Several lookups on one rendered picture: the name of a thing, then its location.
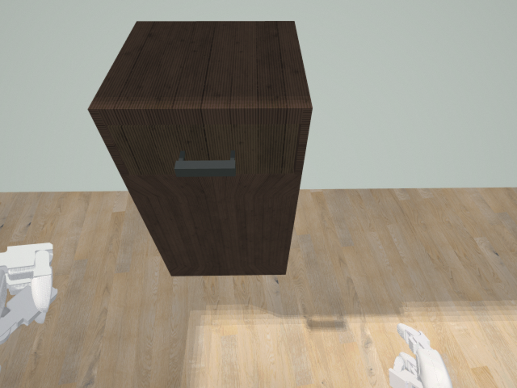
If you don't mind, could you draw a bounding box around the handle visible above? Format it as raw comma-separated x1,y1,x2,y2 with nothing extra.
174,150,236,177

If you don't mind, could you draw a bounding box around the robot right hand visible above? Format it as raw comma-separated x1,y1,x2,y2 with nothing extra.
389,323,453,388

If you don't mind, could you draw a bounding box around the drawer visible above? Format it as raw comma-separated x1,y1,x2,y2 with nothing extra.
107,124,299,175

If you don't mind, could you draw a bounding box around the robot left hand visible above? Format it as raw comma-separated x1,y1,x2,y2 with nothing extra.
0,242,57,344

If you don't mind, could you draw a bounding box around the cabinet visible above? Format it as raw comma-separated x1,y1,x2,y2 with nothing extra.
88,21,313,276

